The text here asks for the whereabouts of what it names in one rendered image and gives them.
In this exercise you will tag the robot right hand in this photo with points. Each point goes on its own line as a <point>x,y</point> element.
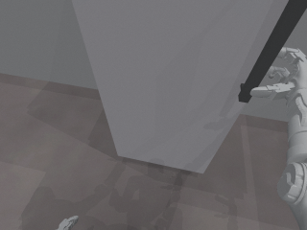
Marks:
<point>297,79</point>

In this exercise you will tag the fridge door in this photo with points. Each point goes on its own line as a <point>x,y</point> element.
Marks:
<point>169,72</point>

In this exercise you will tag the handle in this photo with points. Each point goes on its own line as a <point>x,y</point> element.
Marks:
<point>280,33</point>

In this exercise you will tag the right robot forearm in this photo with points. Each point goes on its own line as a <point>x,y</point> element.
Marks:
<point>297,127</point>

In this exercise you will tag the right robot upper arm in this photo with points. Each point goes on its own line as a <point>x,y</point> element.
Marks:
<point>292,188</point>

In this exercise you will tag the robot left hand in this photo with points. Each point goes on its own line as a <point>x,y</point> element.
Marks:
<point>67,224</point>

